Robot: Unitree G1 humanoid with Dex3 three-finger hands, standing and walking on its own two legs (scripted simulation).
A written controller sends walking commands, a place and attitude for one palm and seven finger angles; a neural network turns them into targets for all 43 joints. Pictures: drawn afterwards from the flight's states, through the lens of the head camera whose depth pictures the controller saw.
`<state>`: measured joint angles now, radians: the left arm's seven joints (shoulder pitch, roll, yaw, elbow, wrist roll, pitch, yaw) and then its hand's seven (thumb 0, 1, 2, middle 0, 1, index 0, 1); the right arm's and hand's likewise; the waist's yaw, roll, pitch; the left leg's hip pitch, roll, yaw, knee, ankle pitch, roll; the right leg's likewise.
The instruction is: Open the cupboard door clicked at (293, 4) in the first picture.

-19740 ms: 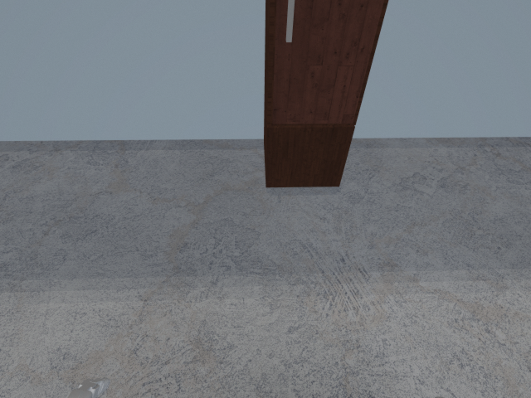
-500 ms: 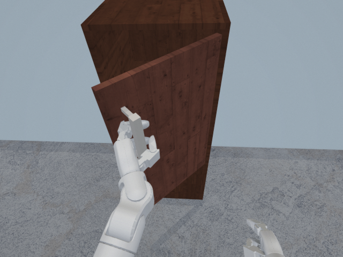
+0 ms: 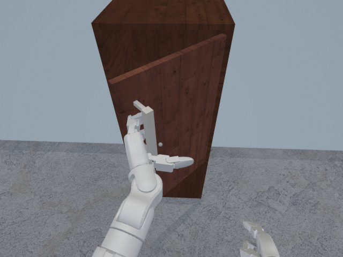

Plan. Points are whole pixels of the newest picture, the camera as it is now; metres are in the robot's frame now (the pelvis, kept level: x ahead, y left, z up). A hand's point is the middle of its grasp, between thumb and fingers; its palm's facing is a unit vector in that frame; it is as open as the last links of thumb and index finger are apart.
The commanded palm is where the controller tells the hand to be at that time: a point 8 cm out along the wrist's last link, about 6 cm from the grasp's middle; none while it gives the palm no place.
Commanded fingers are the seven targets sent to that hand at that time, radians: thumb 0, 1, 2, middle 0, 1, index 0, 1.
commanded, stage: open thumb and fingers to let go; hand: left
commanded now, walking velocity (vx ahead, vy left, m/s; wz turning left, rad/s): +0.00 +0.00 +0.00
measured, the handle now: (145, 131) +0.38 +0.10 +0.11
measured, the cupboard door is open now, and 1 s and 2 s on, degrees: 44 46 46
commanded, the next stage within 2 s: slide the hand sideways off the handle in 0.14 s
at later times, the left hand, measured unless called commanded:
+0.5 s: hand (157, 155) +0.30 +0.06 +0.11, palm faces -0.07 -1.00 -0.04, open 16.4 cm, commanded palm +0.28 +0.09 +0.11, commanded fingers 0.00 -0.50 0.30 -0.15 -0.30 -0.15 -0.30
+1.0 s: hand (145, 170) +0.27 +0.08 +0.11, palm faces -0.01 -1.00 -0.01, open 16.2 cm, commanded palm +0.23 +0.13 +0.11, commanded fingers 0.00 -0.50 0.30 -0.15 -0.30 -0.15 -0.30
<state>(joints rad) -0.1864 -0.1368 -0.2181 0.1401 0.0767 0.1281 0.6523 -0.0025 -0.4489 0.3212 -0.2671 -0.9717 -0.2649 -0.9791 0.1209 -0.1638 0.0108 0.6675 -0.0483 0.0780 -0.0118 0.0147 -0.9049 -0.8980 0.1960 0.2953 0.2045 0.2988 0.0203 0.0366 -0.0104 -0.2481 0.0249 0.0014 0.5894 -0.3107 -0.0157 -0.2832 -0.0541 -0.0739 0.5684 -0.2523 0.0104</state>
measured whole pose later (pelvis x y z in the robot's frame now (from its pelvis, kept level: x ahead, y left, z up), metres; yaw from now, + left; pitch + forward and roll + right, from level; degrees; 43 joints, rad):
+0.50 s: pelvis -0.02 +0.00 +0.00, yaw +0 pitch -3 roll +0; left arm -0.20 0.05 -0.16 0.20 -0.10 -0.01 0.09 -0.01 -0.50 0.30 -0.20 -0.35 -0.11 -0.38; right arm 0.19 -0.21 0.05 0.63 0.01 0.02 -0.07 0.01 -0.90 -0.90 0.20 0.30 0.21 0.30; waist 0.03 0.05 0.01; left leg -0.25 0.01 0.00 0.60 -0.29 -0.01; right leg -0.29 -0.07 -0.07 0.59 -0.25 0.01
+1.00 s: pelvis +0.01 -0.01 +0.00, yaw -1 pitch -2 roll +0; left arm 0.20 0.07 -0.12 -0.21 -0.08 0.03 0.05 -0.01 -0.50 0.30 -0.18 -0.31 -0.17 -0.31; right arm 0.17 -0.20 0.05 0.54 0.00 -0.02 -0.03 0.02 -0.90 -0.90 0.20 0.30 0.20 0.30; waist 0.04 0.04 0.00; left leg -0.20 0.04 0.02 0.56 -0.32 -0.03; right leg -0.26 -0.03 -0.06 0.56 -0.27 0.00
